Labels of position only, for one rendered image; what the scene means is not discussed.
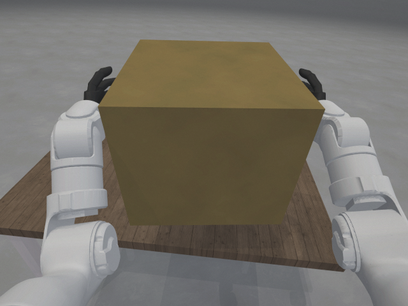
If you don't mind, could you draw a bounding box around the robot left hand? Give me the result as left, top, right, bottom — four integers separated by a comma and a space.
84, 66, 116, 104

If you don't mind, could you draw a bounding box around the left robot forearm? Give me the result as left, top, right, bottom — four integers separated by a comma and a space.
40, 100, 108, 274

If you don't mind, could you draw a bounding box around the robot right hand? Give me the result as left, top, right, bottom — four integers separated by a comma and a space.
299, 68, 326, 100

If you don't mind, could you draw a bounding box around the carton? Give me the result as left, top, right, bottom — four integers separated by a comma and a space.
98, 40, 325, 226

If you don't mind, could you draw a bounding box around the right robot forearm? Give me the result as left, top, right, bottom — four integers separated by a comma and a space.
313, 100, 408, 226

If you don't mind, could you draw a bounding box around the right robot upper arm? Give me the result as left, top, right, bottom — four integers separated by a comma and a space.
331, 209, 408, 306

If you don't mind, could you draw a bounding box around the table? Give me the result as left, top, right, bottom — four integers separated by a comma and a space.
0, 135, 345, 277

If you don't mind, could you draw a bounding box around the left robot upper arm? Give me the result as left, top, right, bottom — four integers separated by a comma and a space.
0, 221, 120, 306

